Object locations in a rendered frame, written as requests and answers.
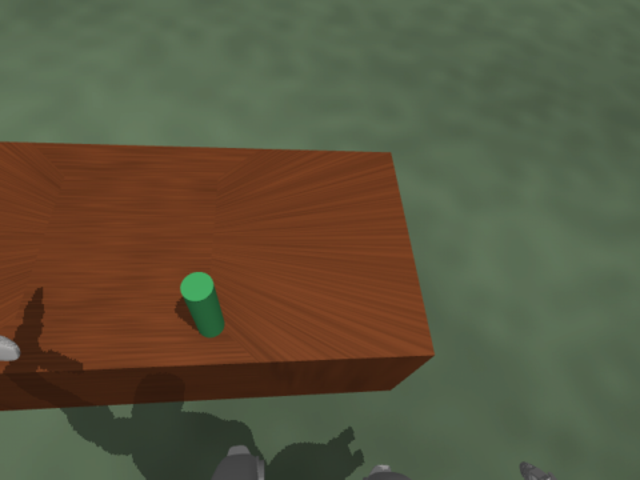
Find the can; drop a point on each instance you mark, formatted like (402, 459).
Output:
(199, 293)

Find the left robot hand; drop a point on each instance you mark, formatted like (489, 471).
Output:
(9, 350)

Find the right robot hand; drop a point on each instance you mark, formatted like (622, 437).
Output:
(530, 472)

